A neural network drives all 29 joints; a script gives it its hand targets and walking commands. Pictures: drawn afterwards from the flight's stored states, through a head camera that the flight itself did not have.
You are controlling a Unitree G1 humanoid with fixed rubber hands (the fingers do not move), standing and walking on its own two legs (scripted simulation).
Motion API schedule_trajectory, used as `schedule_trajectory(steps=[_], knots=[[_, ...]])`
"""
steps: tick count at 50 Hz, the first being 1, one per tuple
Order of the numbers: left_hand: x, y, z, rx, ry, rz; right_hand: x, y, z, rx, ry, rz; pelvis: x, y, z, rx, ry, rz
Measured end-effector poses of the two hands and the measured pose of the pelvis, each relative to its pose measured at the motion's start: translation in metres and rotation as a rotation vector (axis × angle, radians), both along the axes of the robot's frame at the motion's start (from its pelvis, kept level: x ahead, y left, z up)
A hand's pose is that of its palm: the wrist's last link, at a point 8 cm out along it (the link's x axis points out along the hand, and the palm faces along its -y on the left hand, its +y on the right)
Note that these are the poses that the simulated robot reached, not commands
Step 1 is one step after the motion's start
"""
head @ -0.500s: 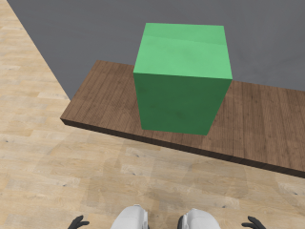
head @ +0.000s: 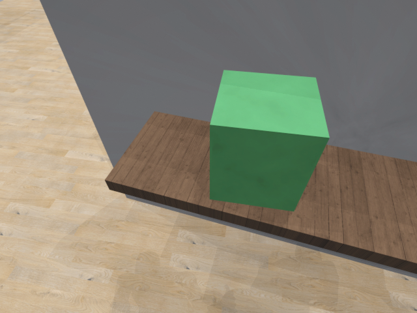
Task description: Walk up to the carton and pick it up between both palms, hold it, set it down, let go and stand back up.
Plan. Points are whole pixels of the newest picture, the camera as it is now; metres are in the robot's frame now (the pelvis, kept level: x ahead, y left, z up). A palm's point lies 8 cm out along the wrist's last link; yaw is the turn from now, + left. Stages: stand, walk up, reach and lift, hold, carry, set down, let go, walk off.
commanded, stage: walk up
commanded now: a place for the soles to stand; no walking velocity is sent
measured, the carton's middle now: (259, 142) +0.47 -0.10 +0.05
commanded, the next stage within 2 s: none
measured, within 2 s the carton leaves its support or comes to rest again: neither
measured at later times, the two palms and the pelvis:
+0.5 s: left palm out of the picture +0.08 +0.22 -0.14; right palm out of the picture +0.05 -0.26 -0.14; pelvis +0.02 -0.01 -0.01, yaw -5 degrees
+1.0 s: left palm out of the picture +0.09 +0.22 -0.14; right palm out of the picture +0.00 -0.26 -0.16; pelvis +0.02 -0.01 -0.01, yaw -12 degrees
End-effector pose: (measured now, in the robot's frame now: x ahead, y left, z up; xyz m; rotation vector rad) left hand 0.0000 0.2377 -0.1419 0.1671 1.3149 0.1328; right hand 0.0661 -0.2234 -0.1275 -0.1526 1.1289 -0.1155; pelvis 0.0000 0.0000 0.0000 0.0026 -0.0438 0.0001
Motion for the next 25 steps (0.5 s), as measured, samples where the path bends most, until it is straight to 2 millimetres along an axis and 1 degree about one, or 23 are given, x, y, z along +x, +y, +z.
schedule_trajectory(steps=[5, 10, 16, 21, 25], knots=[[-0.004, -0.002, 0.006, 0.023, 0.049, -0.003, 0.005, -0.004, -0.007, 0.011, 0.026, 0.004, 0.008, -0.003, 0.000, 0.005, 0.009, -0.016], [0.006, -0.007, 0.008, 0.033, 0.069, -0.019, 0.001, -0.012, -0.015, 0.007, 0.069, -0.008, 0.014, -0.006, -0.001, 0.007, 0.016, -0.032], [0.033, -0.013, 0.005, 0.030, 0.039, -0.052, -0.008, -0.022, -0.018, -0.013, 0.112, -0.036, 0.020, -0.011, -0.003, 0.010, 0.018, -0.051], [0.060, -0.019, 0.002, 0.023, -0.008, -0.084, -0.015, -0.030, -0.017, -0.030, 0.128, -0.063, 0.023, -0.013, -0.005, 0.011, 0.015, -0.068], [0.077, -0.021, 0.000, 0.019, -0.041, -0.108, -0.021, -0.033, -0.017, -0.039, 0.133, -0.084, 0.024, -0.014, -0.006, 0.013, 0.011, -0.083]])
